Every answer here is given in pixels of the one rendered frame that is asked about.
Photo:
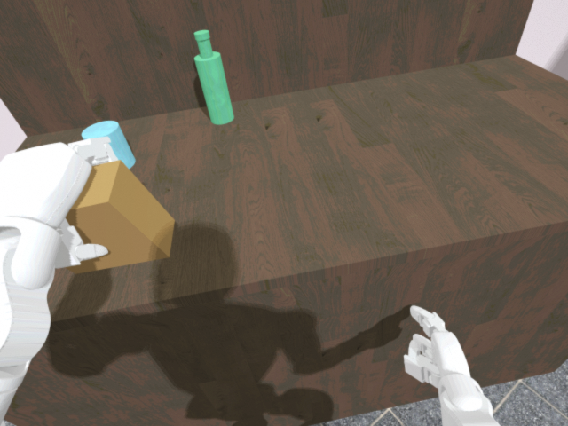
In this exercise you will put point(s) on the table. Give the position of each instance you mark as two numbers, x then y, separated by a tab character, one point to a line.
382	154

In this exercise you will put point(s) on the robot left forearm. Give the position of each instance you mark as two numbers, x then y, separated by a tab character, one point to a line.
28	251

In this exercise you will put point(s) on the sponge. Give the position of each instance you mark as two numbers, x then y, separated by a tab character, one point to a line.
116	211

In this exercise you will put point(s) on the robot right forearm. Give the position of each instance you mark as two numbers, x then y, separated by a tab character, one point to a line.
463	403

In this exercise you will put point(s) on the left robot hand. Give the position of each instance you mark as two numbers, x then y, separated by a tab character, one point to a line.
44	182

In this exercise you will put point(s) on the right robot hand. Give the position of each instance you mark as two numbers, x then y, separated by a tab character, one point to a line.
443	354

